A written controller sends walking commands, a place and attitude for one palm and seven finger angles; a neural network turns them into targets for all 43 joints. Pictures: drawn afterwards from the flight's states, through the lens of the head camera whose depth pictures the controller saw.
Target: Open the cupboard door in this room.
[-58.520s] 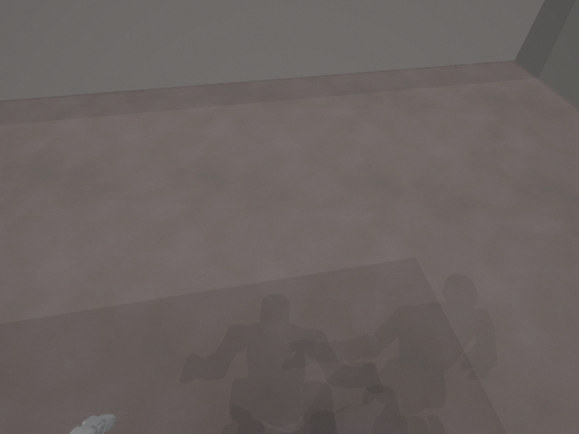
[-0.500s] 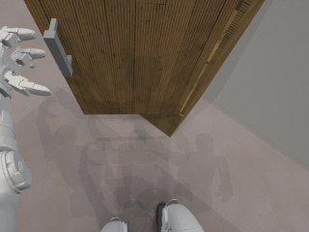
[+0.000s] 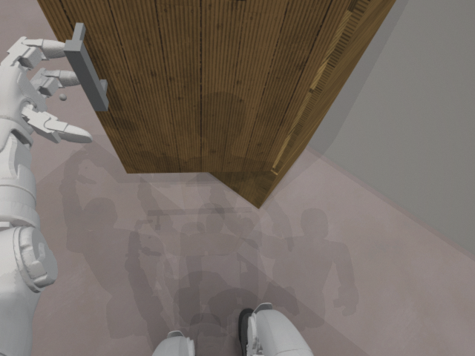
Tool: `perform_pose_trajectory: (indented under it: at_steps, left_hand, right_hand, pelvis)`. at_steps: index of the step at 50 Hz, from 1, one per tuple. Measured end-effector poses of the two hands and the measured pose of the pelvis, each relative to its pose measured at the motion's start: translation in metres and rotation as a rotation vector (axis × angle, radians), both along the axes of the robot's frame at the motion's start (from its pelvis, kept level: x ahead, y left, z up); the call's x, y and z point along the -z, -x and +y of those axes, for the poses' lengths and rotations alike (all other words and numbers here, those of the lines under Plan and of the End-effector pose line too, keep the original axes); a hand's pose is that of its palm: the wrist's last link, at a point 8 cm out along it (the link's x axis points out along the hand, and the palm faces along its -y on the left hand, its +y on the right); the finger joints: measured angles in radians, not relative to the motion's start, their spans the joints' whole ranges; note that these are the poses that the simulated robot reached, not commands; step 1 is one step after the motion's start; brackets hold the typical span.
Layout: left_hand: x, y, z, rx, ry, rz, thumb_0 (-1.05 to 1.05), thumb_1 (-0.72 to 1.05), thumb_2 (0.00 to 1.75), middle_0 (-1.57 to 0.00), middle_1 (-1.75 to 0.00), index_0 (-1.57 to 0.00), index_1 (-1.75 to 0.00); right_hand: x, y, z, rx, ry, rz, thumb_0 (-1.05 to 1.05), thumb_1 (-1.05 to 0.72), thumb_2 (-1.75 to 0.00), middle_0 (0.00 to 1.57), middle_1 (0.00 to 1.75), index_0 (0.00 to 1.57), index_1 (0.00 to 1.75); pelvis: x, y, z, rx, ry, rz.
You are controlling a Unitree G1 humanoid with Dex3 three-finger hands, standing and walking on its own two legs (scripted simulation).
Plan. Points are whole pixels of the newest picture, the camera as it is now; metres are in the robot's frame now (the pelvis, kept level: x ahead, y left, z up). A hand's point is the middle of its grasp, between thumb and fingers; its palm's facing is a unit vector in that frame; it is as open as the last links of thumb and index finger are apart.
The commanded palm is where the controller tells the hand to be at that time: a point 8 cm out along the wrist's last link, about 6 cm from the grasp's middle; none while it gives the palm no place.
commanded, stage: slide the fingers in behind the handle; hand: left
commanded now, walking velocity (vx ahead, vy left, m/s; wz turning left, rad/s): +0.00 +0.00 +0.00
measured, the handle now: (91, 70) +0.56 +0.19 +0.08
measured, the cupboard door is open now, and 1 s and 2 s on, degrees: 41 41 42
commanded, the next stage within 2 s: close the thumb around the handle in 1.22 s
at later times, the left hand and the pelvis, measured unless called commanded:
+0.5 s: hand (89, 97) +0.50 +0.19 +0.08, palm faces -0.05 -1.00 -0.01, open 14.0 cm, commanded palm +0.48 +0.23 +0.08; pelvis +0.00 +0.00 +0.00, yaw +0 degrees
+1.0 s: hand (103, 96) +0.51 +0.17 +0.08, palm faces -0.04 -1.00 -0.02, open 14.0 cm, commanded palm +0.48 +0.22 +0.08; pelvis +0.01 -0.01 +0.00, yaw +0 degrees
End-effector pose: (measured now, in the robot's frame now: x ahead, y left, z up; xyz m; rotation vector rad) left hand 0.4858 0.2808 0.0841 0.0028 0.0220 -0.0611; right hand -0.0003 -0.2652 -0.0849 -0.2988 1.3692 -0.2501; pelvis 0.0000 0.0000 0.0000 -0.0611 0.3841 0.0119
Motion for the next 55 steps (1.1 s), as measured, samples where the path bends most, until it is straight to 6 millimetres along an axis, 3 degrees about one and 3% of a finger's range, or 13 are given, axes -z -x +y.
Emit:
perform_pose_trajectory:
  at_steps: [12, 43, 55]
  left_hand:
    - [-0.003, 0.003, -0.018, -0.002, -0.014, 0.0, -0.01, -0.5, 0.3, -0.3, -1.2, -0.3, -1.2]
    - [0.005, -0.008, -0.056, -0.002, -0.007, -0.005, -0.01, -0.5, 0.3, -0.29, -1.2, -0.3, -1.2]
    - [0.002, -0.001, -0.055, -0.023, -0.019, -0.003, -0.01, -0.5, 0.3, -0.29, -1.2, -0.28, -1.2]
  right_hand:
    - [0.006, 0.002, 0.008, 0.003, -0.043, -0.006, 0.0, -0.9, -0.9, 0.2, 0.3, 0.2, 0.3]
    - [0.009, -0.001, -0.001, -0.003, -0.045, -0.007, 0.01, -0.9, -0.9, 0.2, 0.3, 0.2, 0.3]
    - [0.01, -0.007, 0.003, 0.0, -0.068, -0.028, 0.01, -0.9, -0.9, 0.2, 0.3, 0.2, 0.3]
  pelvis:
    - [-0.002, 0.0, -0.001, -0.002, -0.007, -0.011]
    - [-0.001, -0.003, -0.007, -0.003, -0.016, 0.004]
    - [-0.004, -0.006, -0.006, 0.0, -0.019, -0.011]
